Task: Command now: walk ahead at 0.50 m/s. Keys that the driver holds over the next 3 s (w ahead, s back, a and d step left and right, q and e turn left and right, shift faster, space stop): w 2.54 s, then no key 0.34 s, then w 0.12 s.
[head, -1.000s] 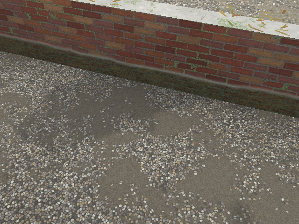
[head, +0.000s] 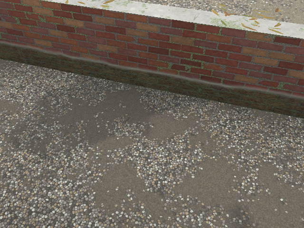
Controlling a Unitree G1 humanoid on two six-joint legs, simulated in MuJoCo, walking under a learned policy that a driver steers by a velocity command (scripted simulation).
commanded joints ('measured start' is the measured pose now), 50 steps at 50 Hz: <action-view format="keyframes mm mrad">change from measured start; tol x2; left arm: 1 -55 68 20 -86 1 -17 2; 10 -28 63 13 -88 9 -19 11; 42 -50 57 11 -89 -3 -18 2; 50 -29 52 5 -91 7 -24 7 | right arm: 1 -82 -80 -22 -90 0 -18 -2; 4 -43 -85 -24 -76 -8 -10 -7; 39 -39 -75 -22 -63 -11 -6 -8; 43 -70 -70 -20 -76 -3 -16 -4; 46 -32 -74 -20 -65 -11 -9 -9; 50 -37 -75 -21 -66 -10 -8 -9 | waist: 1 -1 13 -32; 2 -10 42 -18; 7 -8 10 -55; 40 -10 4 -41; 41 -1 -26 -59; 43 0 -15 -40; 44 -10 21 -16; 50 -9 12 -40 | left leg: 1 39 45 -52 -103 193 28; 2 34 50 -54 -105 252 32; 4 44 54 -59 -101 279 37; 13 48 45 -43 -89 308 30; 40 39 46 -41 -104 248 17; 41 45 40 -38 -99 190 15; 43 37 38 -34 -98 179 13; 45 36 47 -41 -105 241 17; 50 40 50 -45 -104 253 21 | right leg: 1 -52 -35 49 -99 241 -18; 2 -57 -37 41 -91 302 -13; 3 -48 -33 35 -83 318 -10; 14 -11 -40 31 -83 392 -9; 40 -39 -45 43 -120 331 -14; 41 -29 -47 52 -123 274 -19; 43 -45 -53 65 -132 252 -25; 44 -61 -51 56 -128 305 -22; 50 -42 -40 40 -113 327 -14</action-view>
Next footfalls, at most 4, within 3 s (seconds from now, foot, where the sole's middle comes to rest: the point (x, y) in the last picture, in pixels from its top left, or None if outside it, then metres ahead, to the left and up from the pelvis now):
none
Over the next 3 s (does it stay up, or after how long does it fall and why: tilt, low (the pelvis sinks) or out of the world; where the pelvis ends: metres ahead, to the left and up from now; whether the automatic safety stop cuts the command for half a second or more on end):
stays up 0.02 -0.01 0.02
